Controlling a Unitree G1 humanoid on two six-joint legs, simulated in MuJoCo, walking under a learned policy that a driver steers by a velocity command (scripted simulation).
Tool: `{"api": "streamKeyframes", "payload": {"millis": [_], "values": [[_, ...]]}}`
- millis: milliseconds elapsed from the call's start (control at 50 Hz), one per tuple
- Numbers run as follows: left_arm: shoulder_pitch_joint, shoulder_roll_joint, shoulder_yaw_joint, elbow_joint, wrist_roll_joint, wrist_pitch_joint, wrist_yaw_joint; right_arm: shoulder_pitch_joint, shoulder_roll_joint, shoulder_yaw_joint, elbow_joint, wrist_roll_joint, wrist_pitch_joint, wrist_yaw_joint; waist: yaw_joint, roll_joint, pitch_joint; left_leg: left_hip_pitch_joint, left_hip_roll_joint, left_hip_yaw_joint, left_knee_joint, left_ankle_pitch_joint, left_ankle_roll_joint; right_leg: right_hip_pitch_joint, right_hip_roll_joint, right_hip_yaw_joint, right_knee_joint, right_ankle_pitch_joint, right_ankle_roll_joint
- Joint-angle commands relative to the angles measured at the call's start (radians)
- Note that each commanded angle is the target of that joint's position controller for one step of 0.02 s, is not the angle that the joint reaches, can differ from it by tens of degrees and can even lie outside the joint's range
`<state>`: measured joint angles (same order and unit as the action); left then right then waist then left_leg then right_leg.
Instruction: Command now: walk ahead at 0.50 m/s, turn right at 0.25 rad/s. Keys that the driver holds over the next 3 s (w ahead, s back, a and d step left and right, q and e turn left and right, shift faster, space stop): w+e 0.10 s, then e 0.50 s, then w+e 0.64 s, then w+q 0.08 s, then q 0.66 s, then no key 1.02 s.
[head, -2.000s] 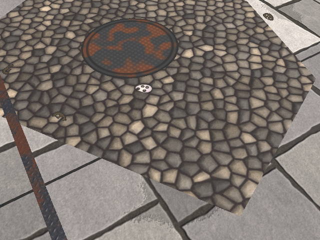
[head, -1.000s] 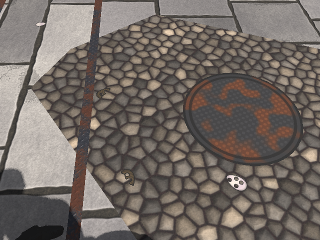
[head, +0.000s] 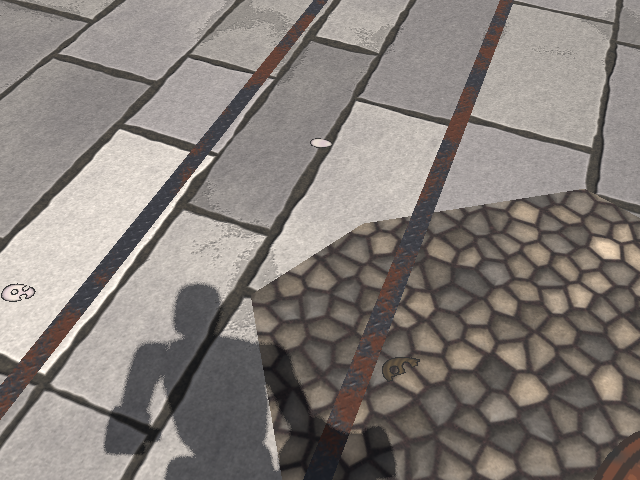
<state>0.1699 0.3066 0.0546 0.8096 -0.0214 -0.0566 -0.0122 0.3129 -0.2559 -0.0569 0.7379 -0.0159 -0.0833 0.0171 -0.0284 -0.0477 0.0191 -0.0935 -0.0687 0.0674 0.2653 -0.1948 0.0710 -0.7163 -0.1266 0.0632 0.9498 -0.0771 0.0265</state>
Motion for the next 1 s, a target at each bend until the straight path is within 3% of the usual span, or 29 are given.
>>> {"api": "streamKeyframes", "payload": {"millis": [20, 100, 140, 180, 200, 220, 240, 260, 280, 300, 320, 340, 360, 400, 460, 500, 560, 640, 680, 700, 720, 740, 760, 780, 820, 860, 920, 1000], "values": [[-0.038, 0.042, 0.007, -0.056, 0.000, -0.011, -0.010, -0.054, -0.151, -0.038, -0.054, 0.000, -0.024, -0.013, 0.001, 0.098, 0.023, -0.047, 0.257, -0.041, -0.144, 0.255, 0.121, 0.042, 0.013, 0.005, -0.161, 0.189, -0.002], [-0.139, 0.021, -0.005, -0.104, 0.002, -0.016, -0.033, 0.001, -0.168, -0.046, -0.008, 0.012, -0.013, -0.020, -0.047, 0.085, 0.065, 0.073, 0.301, 0.010, -0.130, 0.277, 0.104, 0.014, 0.033, -0.035, -0.304, 0.207, -0.033], [-0.158, 0.026, -0.003, -0.131, 0.013, -0.019, -0.049, -0.010, -0.176, -0.049, 0.002, 0.017, 0.007, -0.029, -0.040, 0.091, 0.073, 0.135, 0.313, 0.038, -0.046, 0.476, 0.083, 0.012, 0.058, -0.072, -0.353, 0.132, -0.054], [-0.102, 0.059, 0.013, -0.143, 0.021, -0.022, -0.062, -0.034, -0.206, -0.057, -0.005, 0.025, 0.029, -0.048, -0.001, 0.139, 0.006, 0.178, 0.312, 0.057, 0.098, 0.802, 0.049, 0.106, 0.116, -0.130, -0.360, 0.032, -0.080], [-0.013, 0.088, 0.029, -0.126, 0.021, -0.021, -0.064, -0.048, -0.215, -0.059, -0.011, 0.026, 0.039, -0.058, 0.043, 0.157, -0.052, 0.177, 0.298, 0.068, 0.218, 0.918, 0.026, 0.213, 0.157, -0.155, -0.364, 0.002, -0.097], [0.123, 0.135, 0.055, -0.095, 0.020, -0.021, -0.056, -0.066, -0.209, -0.055, -0.019, 0.029, 0.047, -0.065, 0.117, 0.136, -0.122, 0.117, 0.256, 0.092, 0.414, 0.899, -0.011, 0.398, 0.195, -0.155, -0.432, 0.078, -0.126], [0.221, 0.215, 0.079, -0.088, 0.021, -0.016, -0.035, -0.036, -0.177, -0.040, -0.037, 0.012, 0.039, -0.066, 0.154, 0.015, -0.218, -0.083, 0.189, 0.100, 0.712, 0.563, -0.074, 0.669, 0.080, 0.017, -0.439, 0.412, -0.186], [0.181, 0.304, 0.084, -0.115, 0.033, -0.013, -0.021, 0.129, -0.040, 0.002, -0.064, -0.031, 0.018, -0.043, 0.015, -0.241, -0.365, -0.501, -0.010, 0.014, 1.117, -0.488, -0.154, 1.050, -0.216, 0.483, -0.368, 0.804, -0.417], [0.216, 0.242, 0.074, -0.147, 0.030, -0.008, -0.022, 0.085, -0.142, -0.006, -0.044, -0.001, -0.002, -0.025, 0.115, -0.097, -0.560, -0.541, -0.009, -0.192, 1.234, -0.502, -0.142, 1.107, -0.246, 0.615, -0.451, 0.686, -0.472], [0.155, 0.196, 0.064, -0.162, 0.025, -0.002, -0.020, -0.027, -0.175, -0.016, -0.076, 0.036, -0.005, -0.021, 0.127, -0.041, -0.441, -0.597, 0.047, -0.204, 1.202, -0.417, -0.119, 1.014, -0.196, 0.476, -0.482, 0.587, -0.420], [0.097, 0.157, 0.055, -0.166, 0.005, 0.005, -0.015, -0.082, -0.168, -0.012, -0.092, 0.029, -0.001, -0.031, 0.100, 0.036, -0.298, -0.625, 0.086, -0.176, 1.117, -0.339, -0.114, 0.861, -0.143, 0.386, -0.512, 0.486, -0.369], [0.049, 0.129, 0.045, -0.177, 0.000, 0.016, -0.007, -0.109, -0.171, -0.016, -0.090, 0.014, 0.012, -0.044, 0.072, 0.060, -0.200, -0.601, 0.110, -0.165, 1.053, -0.297, -0.119, 0.701, -0.110, 0.334, -0.549, 0.436, -0.343], [0.023, 0.125, 0.042, -0.189, 0.014, 0.023, -0.001, -0.094, -0.178, -0.022, -0.097, 0.011, 0.029, -0.048, 0.034, 0.035, -0.161, -0.528, 0.122, -0.169, 1.008, -0.267, -0.120, 0.570, -0.087, 0.308, -0.587, 0.404, -0.335], [-0.013, 0.135, 0.047, -0.201, 0.028, 0.029, 0.002, -0.049, -0.150, -0.018, -0.089, 0.006, 0.051, -0.054, -0.006, -0.007, -0.135, -0.451, 0.113, -0.149, 0.908, -0.252, -0.135, 0.438, -0.052, 0.262, -0.616, 0.428, -0.327], [-0.007, 0.165, 0.059, -0.201, 0.023, 0.038, 0.018, -0.051, -0.124, -0.009, -0.083, -0.002, 0.059, -0.067, -0.005, -0.017, -0.178, -0.429, 0.090, -0.142, 0.760, -0.172, -0.165, 0.417, -0.026, 0.229, -0.591, 0.483, -0.310], [-0.016, 0.169, 0.061, -0.206, 0.013, 0.055, 0.032, -0.078, -0.124, -0.009, -0.085, 0.001, 0.066, -0.067, 0.004, -0.030, -0.201, -0.416, 0.081, -0.153, 0.690, -0.095, -0.174, 0.416, -0.005, 0.238, -0.584, 0.338, -0.279], [-0.027, 0.164, 0.060, -0.219, 0.009, 0.079, 0.044, -0.146, -0.122, -0.010, -0.104, 0.009, 0.070, -0.061, 0.027, -0.066, -0.170, -0.404, 0.064, -0.167, 0.577, -0.048, -0.172, 0.400, 0.022, 0.292, -0.593, 0.044, -0.243], [-0.013, 0.153, 0.057, -0.229, 0.009, 0.091, 0.041, -0.174, -0.133, -0.018, -0.117, 0.020, 0.046, -0.043, 0.048, -0.109, -0.155, -0.337, 0.042, -0.169, 0.400, -0.089, -0.144, 0.432, 0.023, 0.390, -0.571, -0.181, -0.231], [-0.028, 0.136, 0.049, -0.235, 0.003, 0.092, 0.036, -0.127, -0.131, -0.027, -0.106, 0.029, 0.031, -0.037, 0.007, -0.114, -0.127, -0.188, 0.042, -0.143, 0.205, -0.037, -0.110, 0.369, 0.059, 0.419, -0.543, -0.358, -0.207], [-0.012, 0.098, 0.037, -0.236, 0.007, 0.089, 0.036, -0.092, -0.162, -0.040, -0.101, 0.023, 0.025, -0.041, -0.006, -0.068, -0.120, -0.069, 0.125, -0.199, 0.130, -0.055, -0.072, 0.282, 0.108, 0.385, -0.459, -0.458, -0.167], [0.011, 0.031, 0.018, -0.247, 0.010, 0.082, 0.033, -0.040, -0.232, -0.054, -0.102, -0.004, 0.026, -0.049, 0.001, 0.120, -0.149, 0.064, 0.331, -0.422, 0.060, -0.200, 0.022, 0.132, 0.212, 0.220, -0.212, -0.553, -0.104], [-0.021, 0.063, 0.024, -0.298, 0.003, 0.060, 0.027, 0.014, -0.288, -0.073, -0.075, -0.030, 0.024, -0.037, 0.000, 0.342, -0.083, 0.056, 0.465, -0.732, -0.049, -0.355, 0.146, -0.072, 0.253, 0.102, -0.034, -0.532, -0.085], [-0.028, 0.135, 0.043, -0.289, 0.010, 0.050, 0.024, -0.029, -0.237, -0.063, -0.094, -0.015, 0.015, -0.037, 0.001, 0.260, -0.031, 0.034, 0.463, -0.711, -0.047, -0.437, 0.163, -0.119, 0.167, 0.111, 0.076, -0.444, -0.063], [-0.028, 0.157, 0.055, -0.271, 0.010, 0.050, 0.020, -0.054, -0.193, -0.053, -0.100, 0.004, 0.015, -0.044, 0.002, 0.212, -0.011, 0.020, 0.411, -0.601, -0.038, -0.412, 0.125, -0.123, 0.149, 0.090, 0.114, -0.376, -0.044], [-0.017, 0.127, 0.053, -0.257, 0.010, 0.055, 0.013, -0.059, -0.166, -0.043, -0.101, 0.018, 0.020, -0.055, -0.006, 0.189, 0.002, 0.036, 0.351, -0.458, -0.042, -0.303, 0.080, -0.142, 0.119, 0.057, 0.174, -0.282, -0.007], [-0.042, 0.083, 0.042, -0.267, 0.004, 0.048, 0.001, -0.027, -0.160, -0.039, -0.090, 0.006, 0.012, -0.058, -0.024, 0.185, 0.010, 0.014, 0.321, -0.339, -0.068, -0.182, 0.072, -0.124, 0.100, 0.019, 0.184, -0.196, 0.006], [-0.095, 0.052, 0.030, -0.287, 0.001, 0.040, -0.007, 0.007, -0.171, -0.044, -0.071, 0.003, 0.007, -0.053, -0.051, 0.186, 0.009, 0.035, 0.323, -0.236, -0.089, -0.077, 0.084, -0.111, 0.078, -0.007, 0.090, -0.125, 0.024], [-0.154, 0.028, 0.018, -0.304, 0.000, 0.034, -0.026, 0.011, -0.211, -0.057, -0.047, 0.014, 0.007, -0.042, -0.066, 0.188, 0.023, 0.029, 0.332, -0.118, -0.092, 0.017, 0.078, -0.010, 0.063, -0.047, -0.117, -0.069, 0.017]]}}
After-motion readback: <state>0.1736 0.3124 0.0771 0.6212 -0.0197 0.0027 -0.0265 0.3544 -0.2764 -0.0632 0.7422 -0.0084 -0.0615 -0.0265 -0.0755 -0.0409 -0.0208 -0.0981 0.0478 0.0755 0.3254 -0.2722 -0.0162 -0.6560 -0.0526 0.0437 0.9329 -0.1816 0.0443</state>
